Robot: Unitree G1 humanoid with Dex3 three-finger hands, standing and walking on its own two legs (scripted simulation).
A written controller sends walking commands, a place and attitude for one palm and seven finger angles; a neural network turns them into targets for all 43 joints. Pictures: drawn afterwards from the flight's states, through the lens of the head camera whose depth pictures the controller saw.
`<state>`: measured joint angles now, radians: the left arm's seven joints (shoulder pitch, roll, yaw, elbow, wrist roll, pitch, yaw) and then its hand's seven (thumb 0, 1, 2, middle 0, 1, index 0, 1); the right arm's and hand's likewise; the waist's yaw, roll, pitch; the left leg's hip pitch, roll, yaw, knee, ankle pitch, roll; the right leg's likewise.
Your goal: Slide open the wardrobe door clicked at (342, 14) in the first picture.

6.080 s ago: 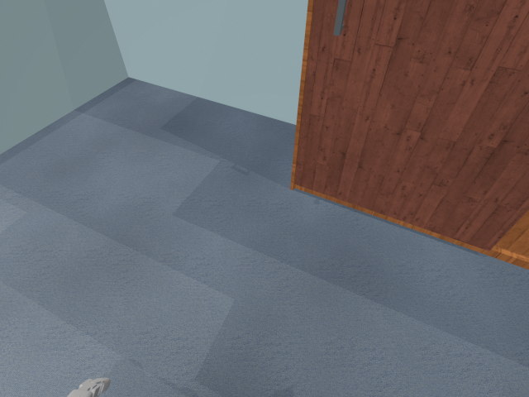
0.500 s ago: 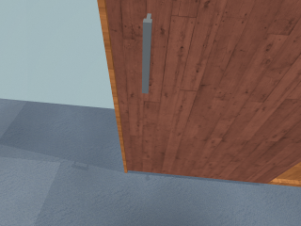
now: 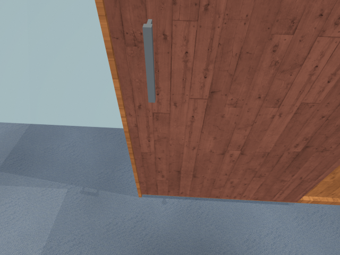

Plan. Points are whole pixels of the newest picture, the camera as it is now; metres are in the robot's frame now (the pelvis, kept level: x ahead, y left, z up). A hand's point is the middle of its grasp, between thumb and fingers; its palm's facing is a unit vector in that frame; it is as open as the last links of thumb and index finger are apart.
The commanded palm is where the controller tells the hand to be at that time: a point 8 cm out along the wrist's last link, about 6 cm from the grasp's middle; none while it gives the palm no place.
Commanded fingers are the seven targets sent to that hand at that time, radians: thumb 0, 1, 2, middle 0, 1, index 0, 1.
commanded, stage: come to a stop and stand still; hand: left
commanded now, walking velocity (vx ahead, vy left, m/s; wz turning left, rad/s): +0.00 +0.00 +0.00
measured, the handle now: (151, 64) +0.56 +0.08 +0.18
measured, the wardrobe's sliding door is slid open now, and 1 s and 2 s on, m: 0.00 0.00 0.00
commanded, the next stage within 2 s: look again from close up in 0.22 s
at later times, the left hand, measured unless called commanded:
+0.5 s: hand out of the picture +0.03 +0.20 -0.18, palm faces +0.07 -0.97 -0.23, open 7.4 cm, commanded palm none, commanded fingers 0.00 0.90 0.90 -0.20 -0.30 -0.20 -0.30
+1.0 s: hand out of the picture +0.01 +0.26 -0.17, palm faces +0.02 -0.96 -0.30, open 7.4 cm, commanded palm none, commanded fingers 0.00 0.90 0.90 -0.20 -0.30 -0.20 -0.30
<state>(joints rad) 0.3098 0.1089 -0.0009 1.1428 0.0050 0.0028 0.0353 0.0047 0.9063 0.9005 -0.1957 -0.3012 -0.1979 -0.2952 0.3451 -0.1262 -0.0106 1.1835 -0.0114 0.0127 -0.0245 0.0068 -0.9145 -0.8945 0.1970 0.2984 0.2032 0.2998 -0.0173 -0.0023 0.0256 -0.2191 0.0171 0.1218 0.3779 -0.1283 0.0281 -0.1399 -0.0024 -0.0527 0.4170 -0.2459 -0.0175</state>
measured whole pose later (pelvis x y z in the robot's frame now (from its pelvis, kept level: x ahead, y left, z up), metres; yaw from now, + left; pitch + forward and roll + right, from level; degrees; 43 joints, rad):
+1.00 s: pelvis -0.01 +0.03 +0.00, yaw +2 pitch -2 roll -1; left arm 0.28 0.30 0.00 1.01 0.02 0.00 0.01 0.00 0.90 0.90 -0.20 -0.30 -0.20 -0.30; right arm 0.20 -0.29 -0.01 1.03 -0.02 0.00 0.01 0.01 -0.91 -0.89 0.20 0.30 0.21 0.30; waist 0.00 0.00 0.01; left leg -0.25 -0.02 0.11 0.40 -0.12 0.07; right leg -0.15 -0.04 -0.07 0.41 -0.23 0.02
